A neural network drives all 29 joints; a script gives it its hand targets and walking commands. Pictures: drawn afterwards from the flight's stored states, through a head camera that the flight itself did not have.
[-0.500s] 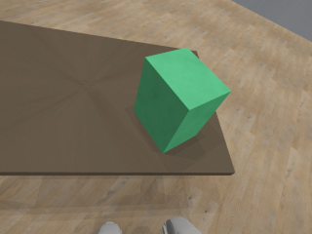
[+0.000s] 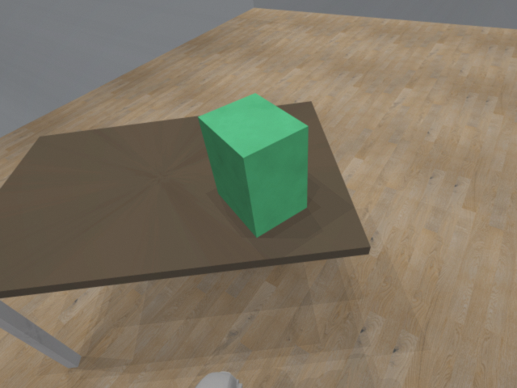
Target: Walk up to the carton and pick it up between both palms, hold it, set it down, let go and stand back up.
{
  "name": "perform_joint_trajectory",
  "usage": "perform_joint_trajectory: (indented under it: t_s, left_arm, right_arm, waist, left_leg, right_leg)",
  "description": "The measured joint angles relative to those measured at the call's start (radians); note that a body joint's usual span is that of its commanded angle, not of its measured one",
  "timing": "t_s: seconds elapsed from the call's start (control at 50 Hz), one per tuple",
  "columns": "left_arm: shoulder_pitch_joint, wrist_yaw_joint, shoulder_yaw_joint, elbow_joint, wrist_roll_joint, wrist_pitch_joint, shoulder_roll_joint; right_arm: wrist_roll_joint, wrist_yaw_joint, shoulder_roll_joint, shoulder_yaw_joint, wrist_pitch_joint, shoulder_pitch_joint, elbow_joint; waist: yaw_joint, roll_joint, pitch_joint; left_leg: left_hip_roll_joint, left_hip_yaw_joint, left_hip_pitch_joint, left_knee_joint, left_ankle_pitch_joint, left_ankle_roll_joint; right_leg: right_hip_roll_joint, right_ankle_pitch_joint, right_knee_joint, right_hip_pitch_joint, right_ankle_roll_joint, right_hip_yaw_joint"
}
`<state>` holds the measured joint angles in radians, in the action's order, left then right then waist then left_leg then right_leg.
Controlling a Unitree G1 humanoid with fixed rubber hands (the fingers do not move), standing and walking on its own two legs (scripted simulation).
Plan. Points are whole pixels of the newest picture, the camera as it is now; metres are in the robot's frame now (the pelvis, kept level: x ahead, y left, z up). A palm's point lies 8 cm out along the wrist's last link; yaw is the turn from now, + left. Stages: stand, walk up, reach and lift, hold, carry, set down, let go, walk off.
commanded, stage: walk up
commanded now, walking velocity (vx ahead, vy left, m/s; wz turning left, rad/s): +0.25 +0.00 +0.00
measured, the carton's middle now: (256, 165) +0.64 +0.03 -0.03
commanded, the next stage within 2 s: none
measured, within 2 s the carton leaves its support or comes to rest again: neither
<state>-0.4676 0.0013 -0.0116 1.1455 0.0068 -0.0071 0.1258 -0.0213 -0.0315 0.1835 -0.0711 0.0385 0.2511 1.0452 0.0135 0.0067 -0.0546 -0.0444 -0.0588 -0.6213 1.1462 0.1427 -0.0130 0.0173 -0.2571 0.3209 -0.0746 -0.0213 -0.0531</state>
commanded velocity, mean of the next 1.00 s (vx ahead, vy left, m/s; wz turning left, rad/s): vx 0.14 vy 0.00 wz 0.00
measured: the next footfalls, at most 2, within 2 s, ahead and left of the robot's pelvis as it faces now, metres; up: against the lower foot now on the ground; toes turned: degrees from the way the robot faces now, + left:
left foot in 0.66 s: +0.25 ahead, +0.14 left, +0.00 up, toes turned +10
right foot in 1.06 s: +0.22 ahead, -0.05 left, +0.00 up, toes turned +0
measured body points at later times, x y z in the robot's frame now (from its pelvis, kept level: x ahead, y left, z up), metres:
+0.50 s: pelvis +0.07 +0.00 -0.02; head +0.06 -0.01 +0.43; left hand -0.10 +0.16 -0.16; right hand +0.17 -0.21 -0.18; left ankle +0.10 +0.13 -0.71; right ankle -0.04 -0.04 -0.76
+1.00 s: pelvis +0.18 +0.07 -0.03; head +0.21 +0.07 +0.42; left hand +0.23 +0.29 -0.19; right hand +0.18 -0.14 -0.19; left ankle +0.21 +0.14 -0.76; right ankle +0.17 -0.06 -0.74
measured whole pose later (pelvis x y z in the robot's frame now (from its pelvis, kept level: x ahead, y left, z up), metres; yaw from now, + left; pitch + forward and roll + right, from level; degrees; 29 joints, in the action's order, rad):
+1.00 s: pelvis +0.18 +0.07 -0.03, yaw +1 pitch -2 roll +2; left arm -0.17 0.04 -0.02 1.07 0.02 0.00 0.16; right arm -0.02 0.04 0.11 0.00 -0.03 0.26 1.12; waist -0.01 -0.05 0.10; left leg -0.03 0.20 -0.25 0.52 0.24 0.09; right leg 0.04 -0.46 0.79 -0.31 0.01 0.03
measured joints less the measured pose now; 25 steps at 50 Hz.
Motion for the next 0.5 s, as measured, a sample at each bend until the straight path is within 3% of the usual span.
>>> perform_joint_trajectory:
  t_s: [0.06,0.14,0.18,0.28,0.5]
  left_arm:
    - [-0.004,0.002,0.001,0.003,-0.007,0.030,-0.014]
    - [-0.015,0.014,0.016,0.005,0.010,0.058,-0.049]
    - [-0.019,0.020,0.024,0.005,0.009,0.072,-0.068]
    - [-0.052,0.037,0.036,0.014,-0.001,0.091,-0.089]
    - [-0.127,0.045,0.041,0.056,0.019,0.088,-0.077]
  right_arm:
    - [-0.010,0.001,0.009,0.000,0.006,0.042,0.040]
    - [-0.013,0.002,0.032,-0.008,0.014,0.078,0.080]
    - [-0.011,0.006,0.042,-0.011,0.017,0.078,0.096]
    - [0.004,0.015,0.034,-0.002,0.012,0.034,0.098]
    - [0.004,0.029,-0.029,0.030,-0.020,-0.112,0.028]
  waist:
    - [-0.002,0.002,-0.005]
    - [0.002,0.032,-0.004]
    - [0.010,0.052,0.004]
    - [0.035,0.054,0.009]
    - [0.064,0.014,0.026]
  left_leg:
    - [0.039,0.026,0.037,0.045,-0.023,-0.017]
    - [0.087,0.066,0.122,-0.027,-0.007,-0.045]
    - [0.096,0.079,0.157,-0.068,0.000,-0.056]
    - [0.095,0.105,0.206,-0.174,0.040,-0.067]
    - [0.107,0.142,0.149,-0.273,0.151,-0.046]
  right_leg:
    - [-0.012,0.019,-0.036,0.001,0.009,-0.015]
    - [-0.049,0.041,-0.071,0.007,0.112,-0.028]
    - [-0.065,0.043,-0.080,0.016,0.130,-0.035]
    - [-0.085,0.037,-0.103,0.048,0.136,-0.030]
    - [-0.104,-0.073,-0.048,0.124,0.128,-0.029]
